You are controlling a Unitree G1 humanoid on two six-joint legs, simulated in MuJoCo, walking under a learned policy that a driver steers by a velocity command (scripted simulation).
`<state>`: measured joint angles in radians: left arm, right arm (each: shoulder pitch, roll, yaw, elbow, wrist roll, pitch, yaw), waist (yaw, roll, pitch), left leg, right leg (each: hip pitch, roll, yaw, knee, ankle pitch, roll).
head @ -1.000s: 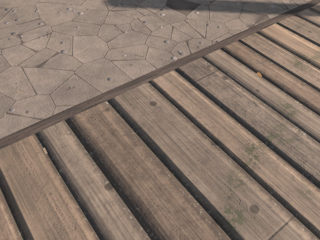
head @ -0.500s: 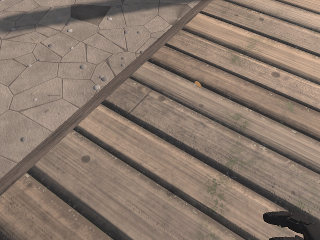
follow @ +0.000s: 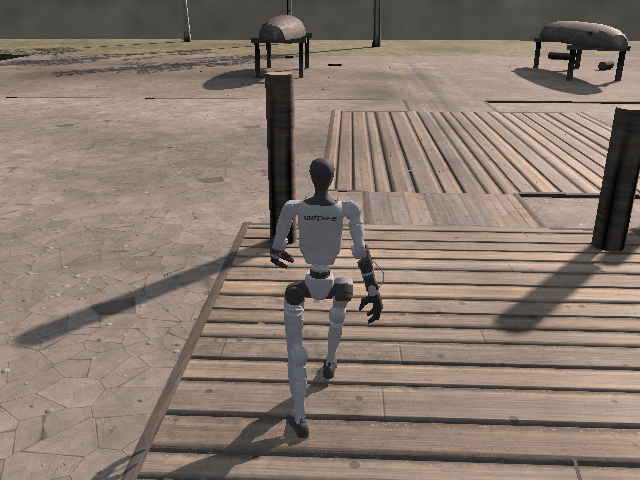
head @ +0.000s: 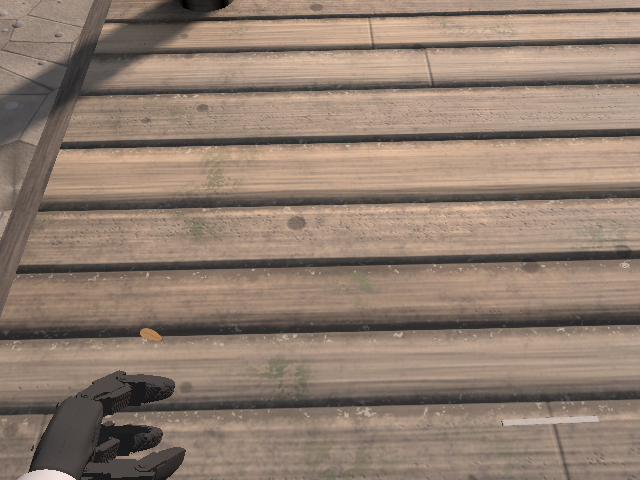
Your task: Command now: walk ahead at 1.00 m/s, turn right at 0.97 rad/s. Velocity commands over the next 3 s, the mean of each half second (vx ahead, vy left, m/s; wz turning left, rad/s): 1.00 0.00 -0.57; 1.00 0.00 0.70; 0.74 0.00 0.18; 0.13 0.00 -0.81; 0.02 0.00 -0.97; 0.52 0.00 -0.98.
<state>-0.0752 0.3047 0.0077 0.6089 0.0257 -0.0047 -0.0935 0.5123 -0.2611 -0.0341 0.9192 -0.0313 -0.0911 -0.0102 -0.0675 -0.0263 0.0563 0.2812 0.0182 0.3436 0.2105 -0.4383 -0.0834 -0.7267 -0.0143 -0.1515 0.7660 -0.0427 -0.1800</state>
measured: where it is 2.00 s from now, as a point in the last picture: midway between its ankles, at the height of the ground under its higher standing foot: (300, 99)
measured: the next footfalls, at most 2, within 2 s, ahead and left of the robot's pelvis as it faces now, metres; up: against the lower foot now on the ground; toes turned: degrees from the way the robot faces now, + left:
right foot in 0.06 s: +0.24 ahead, -0.03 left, +0.00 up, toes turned -7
left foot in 0.50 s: +0.71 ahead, +0.00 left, +0.00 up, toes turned -13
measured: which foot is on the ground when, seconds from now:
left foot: down 0.00-0.06, up 0.08-0.48, down 0.50-0.92, up 0.94-1.00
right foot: up 0.00-0.04, down 0.06-0.50, up 0.52-0.88, down 0.90-1.00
